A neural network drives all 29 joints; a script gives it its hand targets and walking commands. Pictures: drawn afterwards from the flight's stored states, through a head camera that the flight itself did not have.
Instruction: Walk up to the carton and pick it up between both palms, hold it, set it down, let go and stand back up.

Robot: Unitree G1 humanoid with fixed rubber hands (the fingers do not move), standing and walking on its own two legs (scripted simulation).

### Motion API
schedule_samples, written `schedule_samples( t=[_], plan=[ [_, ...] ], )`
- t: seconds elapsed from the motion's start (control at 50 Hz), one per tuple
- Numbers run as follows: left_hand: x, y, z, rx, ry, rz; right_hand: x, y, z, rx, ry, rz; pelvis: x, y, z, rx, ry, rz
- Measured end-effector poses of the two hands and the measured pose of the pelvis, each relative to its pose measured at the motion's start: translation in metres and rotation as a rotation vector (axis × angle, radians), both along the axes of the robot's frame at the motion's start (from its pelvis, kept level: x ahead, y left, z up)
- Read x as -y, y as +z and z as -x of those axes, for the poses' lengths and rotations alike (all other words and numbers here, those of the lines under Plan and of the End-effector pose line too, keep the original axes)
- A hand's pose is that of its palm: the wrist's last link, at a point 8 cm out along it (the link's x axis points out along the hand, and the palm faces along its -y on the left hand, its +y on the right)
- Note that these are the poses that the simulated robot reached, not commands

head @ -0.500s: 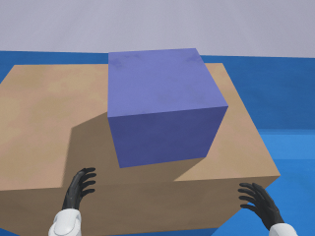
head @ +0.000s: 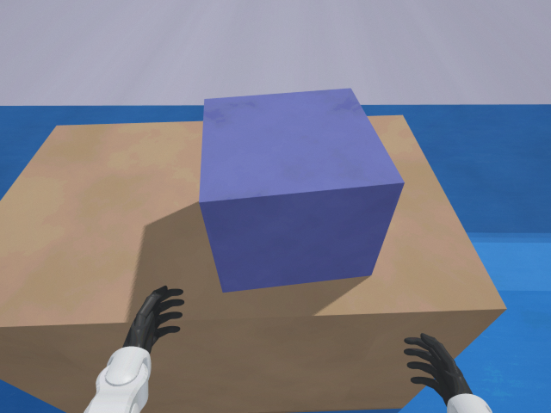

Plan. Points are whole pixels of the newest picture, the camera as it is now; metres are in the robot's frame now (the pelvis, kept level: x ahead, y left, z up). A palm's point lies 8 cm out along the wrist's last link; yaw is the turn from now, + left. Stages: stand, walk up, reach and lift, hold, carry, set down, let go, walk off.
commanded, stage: set down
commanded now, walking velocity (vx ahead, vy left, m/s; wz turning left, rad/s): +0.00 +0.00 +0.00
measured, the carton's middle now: (288, 187) +0.49 +0.03 +0.04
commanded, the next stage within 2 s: let go in 0.16 s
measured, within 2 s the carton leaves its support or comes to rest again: neither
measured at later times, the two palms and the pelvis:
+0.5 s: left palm (141, 337) +0.21 +0.22 +0.00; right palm (454, 407) +0.17 -0.23 -0.07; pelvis +0.00 -0.01 +0.00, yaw +0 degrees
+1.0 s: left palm (141, 347) +0.20 +0.22 -0.01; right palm out of the picture +0.13 -0.26 -0.11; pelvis +0.00 -0.01 -0.01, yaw +1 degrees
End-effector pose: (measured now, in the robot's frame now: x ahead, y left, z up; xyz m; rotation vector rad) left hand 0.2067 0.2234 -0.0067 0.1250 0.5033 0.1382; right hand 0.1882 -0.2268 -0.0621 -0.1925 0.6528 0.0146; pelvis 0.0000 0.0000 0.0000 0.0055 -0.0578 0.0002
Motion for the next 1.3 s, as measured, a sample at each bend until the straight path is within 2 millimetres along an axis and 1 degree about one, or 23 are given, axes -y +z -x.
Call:
schedule_samples(
  t=[0.06, 0.14, 0.2, 0.4, 0.54, 0.72, 0.78, 0.84, 0.92, 0.98, 1.02, 1.08, 1.14, 1.24, 1.3],
  plan=[
    [0.0, 0.0, 0.0, -0.006, -0.001, -0.008, -0.002, 0.001, 0.001, 0.02, 0.0, 0.002, 0.002, 0.0, 0.002, 0.005, 0.0, -0.001],
    [-0.001, 0.001, -0.001, -0.016, -0.021, -0.012, -0.003, -0.004, 0.007, -0.003, -0.01, 0.022, 0.005, -0.001, 0.004, 0.025, 0.005, -0.003],
    [0.0, 0.001, -0.002, -0.021, -0.026, -0.019, -0.003, -0.001, 0.01, 0.016, -0.016, 0.031, 0.006, -0.001, 0.004, 0.031, 0.004, -0.005],
    [0.0, 0.003, -0.004, -0.048, -0.047, -0.039, -0.002, -0.007, 0.019, -0.023, -0.022, 0.05, 0.007, -0.001, 0.004, 0.06, 0.005, -0.005],
    [-0.001, 0.003, -0.004, -0.049, -0.061, -0.048, 0.0, -0.008, 0.018, -0.021, -0.025, 0.059, 0.008, -0.002, 0.001, 0.053, 0.003, -0.008],
    [0.001, 0.003, -0.003, -0.037, -0.044, -0.049, 0.004, -0.004, 0.007, 0.002, -0.01, 0.054, 0.012, -0.002, -0.003, 0.055, 0.005, -0.009],
    [0.0, 0.002, -0.002, -0.023, -0.047, -0.056, 0.007, -0.005, 0.006, -0.005, -0.004, 0.069, 0.015, -0.002, -0.004, 0.043, 0.012, -0.008],
    [0.0, -0.002, 0.002, 0.042, -0.069, -0.072, 0.017, -0.016, 0.013, -0.074, -0.011, 0.09, 0.016, -0.006, -0.003, 0.005, 0.01, 0.007],
    [0.0, -0.005, 0.004, 0.084, -0.092, -0.087, 0.031, -0.033, 0.038, -0.204, -0.031, 0.106, 0.014, -0.007, -0.004, -0.039, 0.017, 0.015],
    [-0.001, -0.006, 0.006, 0.107, -0.102, -0.09, 0.035, -0.043, 0.054, -0.291, -0.043, 0.112, 0.013, -0.007, -0.005, -0.059, 0.011, 0.01],
    [-0.001, -0.007, 0.006, 0.116, -0.102, -0.09, 0.034, -0.048, 0.061, -0.323, -0.048, 0.109, 0.012, -0.008, -0.004, -0.067, 0.011, 0.009],
    [-0.001, -0.008, 0.006, 0.124, -0.096, -0.087, 0.03, -0.053, 0.065, -0.343, -0.053, 0.092, 0.011, -0.01, -0.004, -0.072, 0.006, 0.007],
    [-0.001, -0.008, 0.006, 0.127, -0.095, -0.087, 0.025, -0.054, 0.063, -0.338, -0.059, 0.079, 0.009, -0.011, -0.003, -0.073, 0.003, 0.006],
    [-0.001, -0.007, 0.006, 0.125, -0.105, -0.096, 0.018, -0.053, 0.058, -0.299, -0.07, 0.058, 0.006, -0.012, -0.001, -0.065, -0.003, 0.004],
    [-0.001, -0.008, 0.006, 0.126, -0.103, -0.098, 0.016, -0.053, 0.06, -0.291, -0.078, 0.048, 0.006, -0.012, 0.0, -0.06, -0.005, 0.002]
  ],
)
